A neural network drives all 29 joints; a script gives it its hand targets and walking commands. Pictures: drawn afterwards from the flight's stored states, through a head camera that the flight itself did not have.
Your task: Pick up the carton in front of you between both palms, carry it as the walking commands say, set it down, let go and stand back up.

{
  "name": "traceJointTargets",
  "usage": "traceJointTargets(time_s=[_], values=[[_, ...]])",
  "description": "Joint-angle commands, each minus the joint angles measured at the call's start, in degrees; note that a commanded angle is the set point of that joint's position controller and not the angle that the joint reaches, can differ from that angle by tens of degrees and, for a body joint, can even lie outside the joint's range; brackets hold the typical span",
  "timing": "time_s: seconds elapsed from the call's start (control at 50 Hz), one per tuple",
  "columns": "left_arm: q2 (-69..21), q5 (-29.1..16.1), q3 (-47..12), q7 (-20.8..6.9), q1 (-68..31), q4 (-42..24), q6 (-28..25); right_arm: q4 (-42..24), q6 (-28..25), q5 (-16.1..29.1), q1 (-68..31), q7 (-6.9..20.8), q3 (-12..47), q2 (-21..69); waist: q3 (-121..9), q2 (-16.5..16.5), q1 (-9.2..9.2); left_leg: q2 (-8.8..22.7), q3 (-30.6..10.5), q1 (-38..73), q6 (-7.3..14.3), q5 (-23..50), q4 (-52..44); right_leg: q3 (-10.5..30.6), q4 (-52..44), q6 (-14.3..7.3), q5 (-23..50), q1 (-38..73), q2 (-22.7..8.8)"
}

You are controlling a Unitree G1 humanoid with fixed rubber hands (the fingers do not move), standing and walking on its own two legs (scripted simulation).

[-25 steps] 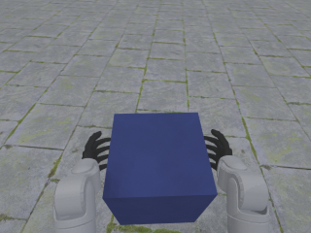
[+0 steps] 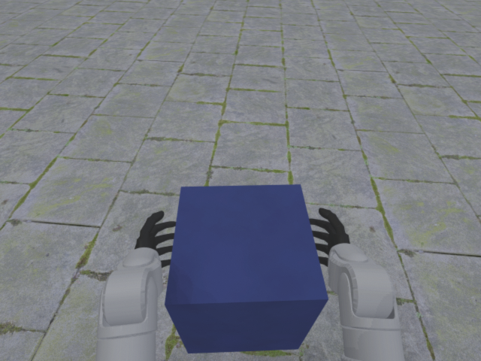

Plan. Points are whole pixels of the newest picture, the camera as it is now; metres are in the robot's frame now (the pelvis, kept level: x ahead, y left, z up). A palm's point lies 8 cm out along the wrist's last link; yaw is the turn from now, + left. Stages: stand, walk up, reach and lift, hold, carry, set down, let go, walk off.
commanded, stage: carry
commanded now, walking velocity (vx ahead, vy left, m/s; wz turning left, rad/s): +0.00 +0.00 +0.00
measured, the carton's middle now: (242, 271) +0.27 +0.00 -0.02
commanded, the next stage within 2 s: hold in 0.88 s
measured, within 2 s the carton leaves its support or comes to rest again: neither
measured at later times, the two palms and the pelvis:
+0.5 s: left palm (158, 255) +0.28 +0.15 +0.03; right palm (330, 251) +0.28 -0.15 +0.03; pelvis -0.01 +0.00 +0.00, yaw +0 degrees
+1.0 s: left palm (161, 258) +0.27 +0.14 +0.04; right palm (339, 256) +0.27 -0.16 +0.04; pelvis -0.01 -0.01 +0.01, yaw -2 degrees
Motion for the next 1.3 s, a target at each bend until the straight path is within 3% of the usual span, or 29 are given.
traceJointTargets(time_s=[0.0, 0.26, 0.38, 0.5, 0.6, 0.86, 0.88, 0.9, 0.96, 1.0, 1.12, 1.28], values=[[-48.21, -17.31, -34.33, -12.53, -24.6, -1.41, -4.67, -1.16, -4.6, 16.81, -24.26, 12.1, 34.01, 48.09, -9.57, 0.2, -0.06, 5.95, -6.8, 6.3, -0.35, 7.71, -3.9, 5.98, -5.53, -0.62, 6.66, -0.49, -6.01], [-46.94, -9.82, -24.85, -14.07, -29.07, 15.05, -20.62, 16.1, -20.41, 9.33, -29.08, 14.16, 24.22, 46.96, -10.82, 0.37, 0.06, 6.08, -6.77, 6.11, -0.45, 7.53, -3.77, 6.29, -5.16, -0.79, 6.56, -0.58, -5.85], [-51.18, -9.51, -25.04, -15.64, -32.76, 19.7, -26.44, 20.74, -26.28, 8.78, -32.54, 15.6, 24.49, 50.98, -12.76, 0.4, 0.06, 6.06, -6.68, 7.18, -0.33, 8.89, -3.22, 6.3, -4.52, -0.93, 7.87, 0.23, -5.68], [-53.71, -11.52, -29.07, -15.83, -31.06, 16.58, -24.41, 17.19, -24.25, 10.95, -30.86, 15.71, 28.42, 53.56, -14.49, 0.42, 0.03, 6.24, -6.53, 7.97, -0.35, 12.43, -1.9, 5.97, -3.16, -0.76, 11.65, 1.15, -5.67], [-51.85, -10.61, -27.57, -15.54, -28.73, 16.69, -22.26, 17.19, -22.04, 10.23, -28.88, 15.39, 26.97, 51.61, -13.53, 0.25, 0.07, 6.32, -6.48, 7.31, -0.41, 12.95, -1.55, 5.89, -2.91, -0.6, 12.82, 0.86, -5.86], [-52.69, -11.16, -27.66, -15.75, -30.62, 16.71, -22.4, 17.03, -22.17, 10.77, -30.7, 15.57, 27.46, 52.5, -12.85, 0.18, 0.03, 6.18, -6.4, 7.25, -0.58, 11.21, -1.91, 6.08, -3.53, -0.86, 11.48, 0.52, -5.82], [-53.39, -10.35, -25.93, -16.1, -24.46, 16.01, -22.07, 17.45, -22.18, 9.61, -24.93, 15.84, 25.0, 53.24, -8.3, -3.05, -0.13, -9.41, -14.94, 20.87, 0.85, 23.12, -4.08, 15.98, -7.09, -1.26, 28.21, 3.44, 7.61], [-50.78, -9.85, -25.18, -15.41, -23.98, 13.94, -22.99, 15.95, -23.24, 8.49, -25.1, 15.4, 24.48, 50.64, -11.12, -1.09, 0.33, -8.3, -16.23, 22.92, 0.89, 24.27, -4.67, 16.7, -6.22, -1.18, 31.9, 6.17, 7.04], [-50.17, -9.42, -26.18, -15.71, -27.44, 14.14, -23.18, 17.42, -23.73, 7.46, -26.57, 14.87, 23.56, 50.68, -8.87, -2.16, -0.35, -9.19, -15.71, 22.61, -0.9, 24.48, -5.36, 16.49, -8.54, -0.22, 27.96, 8.86, 8.16], [-49.84, -9.67, -26.17, -16.03, -28.96, 14.75, -23.55, 18.45, -24.16, 7.29, -27.4, 14.75, 23.33, 50.65, -7.82, -1.67, -0.27, -9.73, -15.35, 20.31, -1.21, 18.77, -6.47, 16.25, -9.41, -0.3, 23.47, 10.98, 8.4], [-52.47, -7.92, -24.1, -16.36, -30.88, 19.17, -23.28, 21.2, -24.0, 8.76, -33.52, 16.91, 23.76, 52.64, -4.66, -0.47, 1.06, -9.59, -15.25, 21.38, -0.43, 9.46, -7.09, 15.82, -10.48, -0.38, 11.81, 4.84, 7.87], [-55.46, -7.62, -22.46, -18.45, -35.53, 24.06, -22.77, 26.59, -23.85, 7.39, -36.91, 18.66, 20.53, 54.83, -2.19, -0.62, -0.13, -8.89, -15.01, 22.46, -0.72, 2.2, -7.84, 15.72, -11.95, -1.46, 2.51, 0.26, 7.4]])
